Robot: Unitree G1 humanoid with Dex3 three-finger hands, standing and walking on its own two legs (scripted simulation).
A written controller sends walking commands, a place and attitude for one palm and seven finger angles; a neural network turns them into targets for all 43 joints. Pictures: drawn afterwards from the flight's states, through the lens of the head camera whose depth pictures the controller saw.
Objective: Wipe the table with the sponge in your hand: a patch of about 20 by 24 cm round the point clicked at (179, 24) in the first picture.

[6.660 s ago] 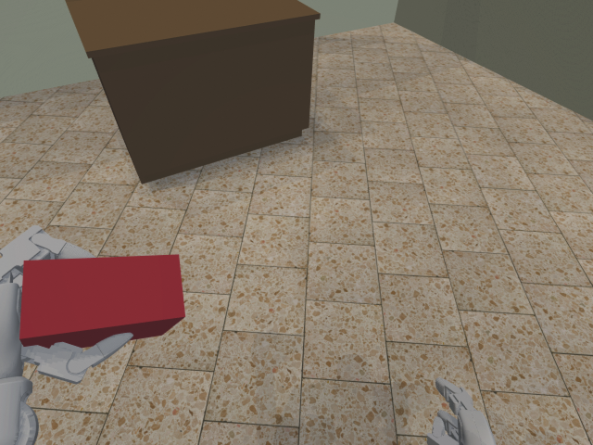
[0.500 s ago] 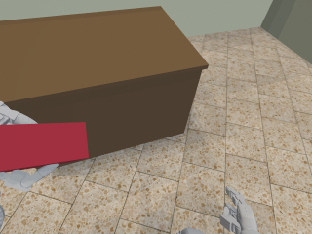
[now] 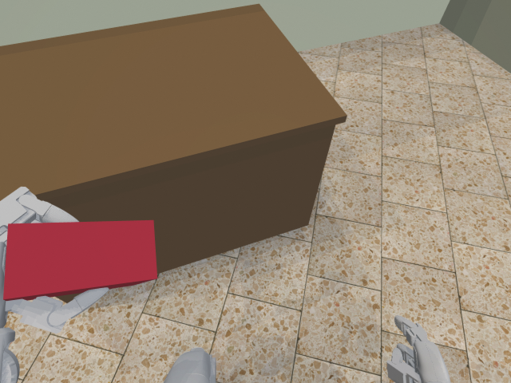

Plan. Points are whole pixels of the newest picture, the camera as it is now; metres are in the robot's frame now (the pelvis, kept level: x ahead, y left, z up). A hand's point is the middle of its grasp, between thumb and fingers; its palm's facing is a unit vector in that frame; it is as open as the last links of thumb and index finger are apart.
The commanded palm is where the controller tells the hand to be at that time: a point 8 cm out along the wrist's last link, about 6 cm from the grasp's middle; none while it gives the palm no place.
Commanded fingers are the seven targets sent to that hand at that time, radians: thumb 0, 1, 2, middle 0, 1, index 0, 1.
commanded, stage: take the last steps up to it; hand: left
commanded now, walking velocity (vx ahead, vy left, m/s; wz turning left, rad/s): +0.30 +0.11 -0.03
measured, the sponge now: (104, 259) +0.24 +0.18 +0.14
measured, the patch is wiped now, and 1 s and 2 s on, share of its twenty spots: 0.00 0.00 0.00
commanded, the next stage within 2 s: come to a stop and stand still in 0.92 s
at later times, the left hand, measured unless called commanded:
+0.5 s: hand (47, 168) +0.33 +0.26 +0.18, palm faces +0.33 -0.81 -0.49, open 10.1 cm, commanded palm +0.28 +0.32 +0.17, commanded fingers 0.00 0.10 1.30 -1.20 -1.60 -1.20 -1.60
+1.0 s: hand (49, 139) +0.38 +0.28 +0.18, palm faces +0.37 -0.81 -0.46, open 10.1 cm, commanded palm +0.33 +0.33 +0.17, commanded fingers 0.00 0.10 1.30 -1.20 -1.60 -1.20 -1.60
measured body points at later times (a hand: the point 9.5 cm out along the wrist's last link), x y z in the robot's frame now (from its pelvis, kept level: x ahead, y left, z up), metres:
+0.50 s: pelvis +0.11 +0.05 +0.00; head +0.14 +0.04 +0.44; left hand +0.31 +0.31 +0.21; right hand +0.26 -0.15 -0.11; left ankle +0.09 +0.16 -0.74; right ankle +0.14 -0.05 -0.72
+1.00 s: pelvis +0.16 +0.06 -0.01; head +0.19 +0.06 +0.44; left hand +0.36 +0.33 +0.21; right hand +0.32 -0.21 -0.09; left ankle +0.22 +0.16 -0.74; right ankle +0.16 -0.04 -0.74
